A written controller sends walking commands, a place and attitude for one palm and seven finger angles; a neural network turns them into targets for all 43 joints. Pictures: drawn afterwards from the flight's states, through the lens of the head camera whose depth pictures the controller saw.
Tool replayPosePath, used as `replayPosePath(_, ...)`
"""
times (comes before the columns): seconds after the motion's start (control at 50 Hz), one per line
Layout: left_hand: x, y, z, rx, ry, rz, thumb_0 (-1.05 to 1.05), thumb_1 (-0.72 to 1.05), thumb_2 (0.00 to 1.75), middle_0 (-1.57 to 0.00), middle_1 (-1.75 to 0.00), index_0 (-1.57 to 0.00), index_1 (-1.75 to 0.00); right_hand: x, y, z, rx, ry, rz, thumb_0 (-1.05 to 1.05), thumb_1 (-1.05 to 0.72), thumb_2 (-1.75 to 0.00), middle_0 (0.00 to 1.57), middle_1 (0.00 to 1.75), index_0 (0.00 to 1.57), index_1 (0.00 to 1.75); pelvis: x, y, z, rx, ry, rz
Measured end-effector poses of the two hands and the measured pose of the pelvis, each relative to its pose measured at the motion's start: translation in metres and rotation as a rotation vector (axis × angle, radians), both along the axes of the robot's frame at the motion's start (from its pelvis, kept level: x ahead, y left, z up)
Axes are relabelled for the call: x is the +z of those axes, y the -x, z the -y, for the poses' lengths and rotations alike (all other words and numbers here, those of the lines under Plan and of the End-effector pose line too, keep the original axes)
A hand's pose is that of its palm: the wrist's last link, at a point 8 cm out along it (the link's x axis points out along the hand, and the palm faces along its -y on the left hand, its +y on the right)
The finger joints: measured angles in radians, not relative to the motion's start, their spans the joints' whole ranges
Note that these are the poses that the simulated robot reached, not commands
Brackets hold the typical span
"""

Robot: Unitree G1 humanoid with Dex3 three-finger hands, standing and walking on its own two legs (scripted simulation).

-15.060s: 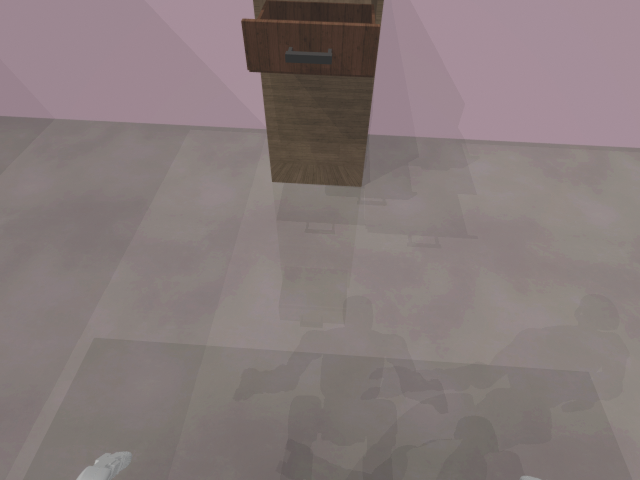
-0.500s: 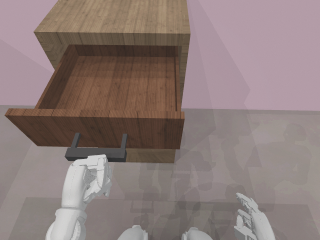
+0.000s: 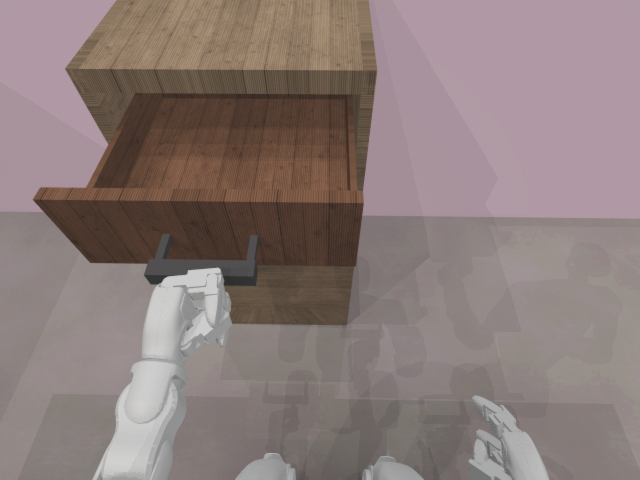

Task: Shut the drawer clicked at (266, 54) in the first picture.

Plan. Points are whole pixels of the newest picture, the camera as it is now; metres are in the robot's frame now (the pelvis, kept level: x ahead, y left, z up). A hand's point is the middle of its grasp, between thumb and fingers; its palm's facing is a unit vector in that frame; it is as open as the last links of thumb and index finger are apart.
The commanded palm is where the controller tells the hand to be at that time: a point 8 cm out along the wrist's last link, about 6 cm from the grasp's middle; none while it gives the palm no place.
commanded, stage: push the drawer shut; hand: left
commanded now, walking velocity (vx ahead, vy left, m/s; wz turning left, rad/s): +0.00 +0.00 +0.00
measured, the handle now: (206, 257) +0.38 +0.16 +0.06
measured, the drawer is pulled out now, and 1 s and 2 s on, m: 0.21 0.08 0.00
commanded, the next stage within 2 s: pull the fist back off the drawer in 1.84 s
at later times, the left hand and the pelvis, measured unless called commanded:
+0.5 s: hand (236, 263) +0.37 +0.12 +0.06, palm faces -0.02 -1.00 -0.05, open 3.2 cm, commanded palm +0.35 +0.17 +0.06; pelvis -0.01 +0.00 +0.00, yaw +0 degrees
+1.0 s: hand (241, 226) +0.43 +0.12 +0.06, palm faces -0.01 -1.00 -0.04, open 3.3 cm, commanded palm +0.41 +0.18 +0.06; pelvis -0.01 +0.01 +0.00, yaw -2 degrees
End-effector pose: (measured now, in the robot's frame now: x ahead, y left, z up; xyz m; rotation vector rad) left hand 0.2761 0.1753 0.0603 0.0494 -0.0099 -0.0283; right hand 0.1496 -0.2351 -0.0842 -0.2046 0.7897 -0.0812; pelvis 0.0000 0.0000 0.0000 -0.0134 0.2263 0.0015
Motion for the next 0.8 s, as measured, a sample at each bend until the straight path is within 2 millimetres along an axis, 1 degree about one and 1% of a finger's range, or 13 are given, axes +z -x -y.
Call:
replayPosePath(0.2, -0.001, -0.023, 0.000, 0.001, 0.001, 0.009, 0.02, 0.86, 0.91, -1.40, -1.60, -1.40, -1.60, -0.005, 0.010, 0.003, -0.015, 0.007, -0.046, 0.01, -0.90, -0.90, 0.20, 0.30, 0.21, 0.30, 0.001, 0.003, -0.001, -0.001, -0.001, -0.003)
replayPosePath(0.32, -0.002, -0.041, 0.000, 0.004, -0.001, 0.011, 0.01, 0.86, 0.92, -1.41, -1.60, -1.40, -1.60, -0.009, 0.019, 0.005, -0.027, 0.012, -0.083, 0.01, -0.90, -0.90, 0.20, 0.30, 0.20, 0.30, 0.001, 0.006, -0.002, -0.001, 0.000, -0.007)
replayPosePath(0.56, -0.001, -0.081, 0.003, 0.014, 0.000, 0.005, 0.01, 0.88, 0.92, -1.40, -1.60, -1.40, -1.60, -0.017, 0.049, 0.008, -0.072, 0.011, -0.174, 0.01, -0.90, -0.90, 0.20, 0.30, 0.20, 0.30, 0.001, 0.006, -0.004, -0.012, -0.002, -0.026)
replayPosePath(0.8, 0.000, -0.110, 0.003, 0.017, 0.001, 0.006, 0.02, 0.88, 0.91, -1.40, -1.60, -1.40, -1.60, -0.022, 0.078, 0.012, -0.117, 0.011, -0.259, 0.01, -0.90, -0.90, 0.20, 0.30, 0.20, 0.30, 0.002, 0.004, -0.006, -0.027, -0.003, -0.044)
